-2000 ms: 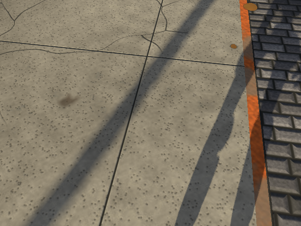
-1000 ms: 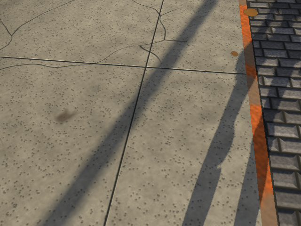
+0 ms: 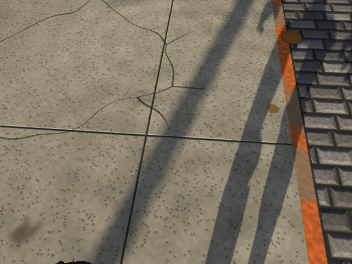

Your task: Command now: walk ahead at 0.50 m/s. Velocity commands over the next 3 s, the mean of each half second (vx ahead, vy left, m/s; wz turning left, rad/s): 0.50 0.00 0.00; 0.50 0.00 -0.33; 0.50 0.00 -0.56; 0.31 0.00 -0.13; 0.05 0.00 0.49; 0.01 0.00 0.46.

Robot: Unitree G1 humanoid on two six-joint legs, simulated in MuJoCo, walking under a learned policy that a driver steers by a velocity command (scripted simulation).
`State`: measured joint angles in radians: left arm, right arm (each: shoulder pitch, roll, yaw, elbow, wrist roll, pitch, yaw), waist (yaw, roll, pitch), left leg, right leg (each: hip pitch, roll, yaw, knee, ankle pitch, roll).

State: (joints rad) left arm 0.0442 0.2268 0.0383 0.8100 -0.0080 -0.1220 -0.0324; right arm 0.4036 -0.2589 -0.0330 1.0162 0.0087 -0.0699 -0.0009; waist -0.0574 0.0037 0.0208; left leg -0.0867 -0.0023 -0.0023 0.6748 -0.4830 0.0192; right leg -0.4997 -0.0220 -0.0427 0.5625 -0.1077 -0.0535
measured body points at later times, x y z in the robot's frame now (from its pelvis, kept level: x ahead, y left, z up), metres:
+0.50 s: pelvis +0.27 +0.01 +0.01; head +0.30 +0.01 +0.46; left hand +0.22 +0.27 -0.13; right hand +0.48 -0.21 -0.09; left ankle +0.43 +0.13 -0.71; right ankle +0.11 -0.10 -0.72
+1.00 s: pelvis +0.54 +0.03 +0.01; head +0.55 +0.02 +0.46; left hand +0.74 +0.23 -0.10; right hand +0.49 -0.24 -0.13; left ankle +0.43 +0.13 -0.72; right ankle +0.69 -0.15 -0.68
